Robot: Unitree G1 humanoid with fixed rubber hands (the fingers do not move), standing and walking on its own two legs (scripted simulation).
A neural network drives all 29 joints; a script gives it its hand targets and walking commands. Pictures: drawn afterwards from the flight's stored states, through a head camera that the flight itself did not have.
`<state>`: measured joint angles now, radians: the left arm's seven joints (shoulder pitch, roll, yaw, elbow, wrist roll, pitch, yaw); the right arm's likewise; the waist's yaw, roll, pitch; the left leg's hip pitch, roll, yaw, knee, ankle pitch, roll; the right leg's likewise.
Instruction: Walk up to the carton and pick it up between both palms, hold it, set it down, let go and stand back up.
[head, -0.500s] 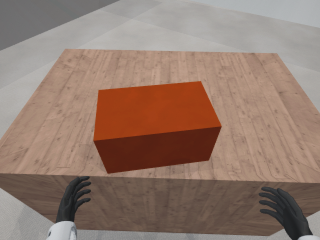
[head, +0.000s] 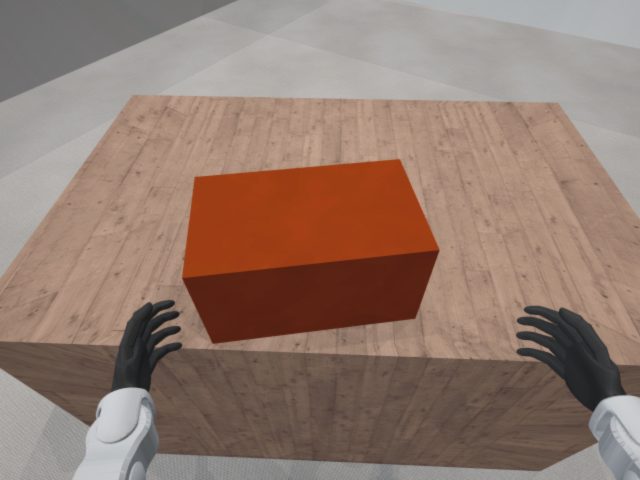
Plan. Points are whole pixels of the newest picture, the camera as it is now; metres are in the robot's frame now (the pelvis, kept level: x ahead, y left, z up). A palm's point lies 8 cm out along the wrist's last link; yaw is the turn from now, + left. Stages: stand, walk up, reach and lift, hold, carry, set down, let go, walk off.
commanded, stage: reach and lift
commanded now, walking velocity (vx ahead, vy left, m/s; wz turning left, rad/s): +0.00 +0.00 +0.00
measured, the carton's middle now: (308, 249) +0.44 +0.06 +0.01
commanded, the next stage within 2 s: none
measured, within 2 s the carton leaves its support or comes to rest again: neither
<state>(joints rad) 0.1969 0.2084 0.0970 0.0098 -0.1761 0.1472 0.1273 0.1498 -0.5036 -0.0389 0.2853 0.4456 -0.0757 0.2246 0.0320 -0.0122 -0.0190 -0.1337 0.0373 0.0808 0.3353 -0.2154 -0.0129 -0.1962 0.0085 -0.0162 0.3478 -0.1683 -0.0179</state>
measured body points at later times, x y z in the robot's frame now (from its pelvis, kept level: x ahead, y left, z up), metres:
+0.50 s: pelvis +0.00 +0.00 +0.00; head +0.03 +0.01 +0.45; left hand +0.29 +0.27 +0.08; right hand +0.33 -0.26 +0.08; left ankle -0.03 +0.12 -0.75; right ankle +0.01 -0.11 -0.75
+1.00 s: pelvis +0.00 +0.00 +0.00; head +0.05 +0.00 +0.45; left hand +0.34 +0.28 +0.12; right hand +0.42 -0.25 +0.12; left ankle -0.03 +0.12 -0.75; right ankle +0.01 -0.11 -0.75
